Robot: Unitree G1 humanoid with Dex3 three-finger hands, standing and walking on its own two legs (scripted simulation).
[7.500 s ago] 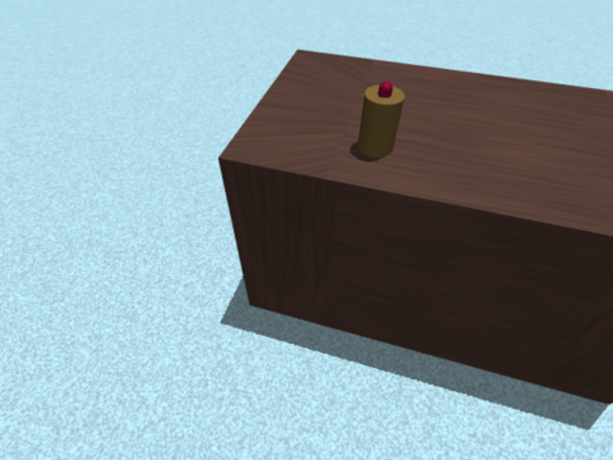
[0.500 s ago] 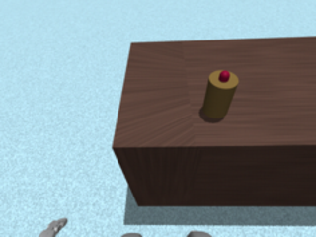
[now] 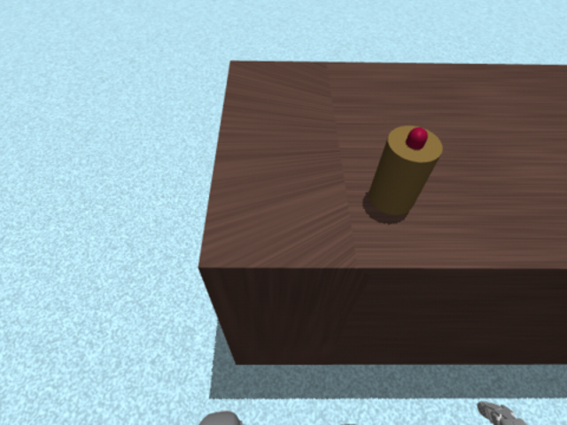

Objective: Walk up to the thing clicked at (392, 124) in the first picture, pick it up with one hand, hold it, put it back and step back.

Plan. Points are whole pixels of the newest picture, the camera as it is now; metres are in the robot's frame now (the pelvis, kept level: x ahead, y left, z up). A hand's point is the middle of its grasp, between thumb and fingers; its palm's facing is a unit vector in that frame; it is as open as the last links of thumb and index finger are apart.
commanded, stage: walk up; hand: right
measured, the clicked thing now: (404, 167) +0.52 -0.20 +0.03
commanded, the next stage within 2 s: stand in 1.02 s
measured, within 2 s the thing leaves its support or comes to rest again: neither
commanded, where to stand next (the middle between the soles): +0.05 +0.01 m, yaw +1 degrees
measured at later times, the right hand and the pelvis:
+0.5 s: hand out of the picture +0.08 -0.25 -0.13, palm faces +0.00 +0.94 -0.34, open 7.4 cm; pelvis -0.01 +0.01 +0.03, yaw -1 degrees
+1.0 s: hand out of the picture +0.08 -0.24 -0.13, palm faces +0.01 +0.95 -0.32, open 7.4 cm; pelvis +0.00 +0.01 +0.03, yaw -1 degrees
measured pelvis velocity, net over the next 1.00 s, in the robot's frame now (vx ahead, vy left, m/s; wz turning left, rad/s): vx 0.00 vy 0.01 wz -0.01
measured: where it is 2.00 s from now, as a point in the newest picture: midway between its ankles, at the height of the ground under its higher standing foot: outside the picture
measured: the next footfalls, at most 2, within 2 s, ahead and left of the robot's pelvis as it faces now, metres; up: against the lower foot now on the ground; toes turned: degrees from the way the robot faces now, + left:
none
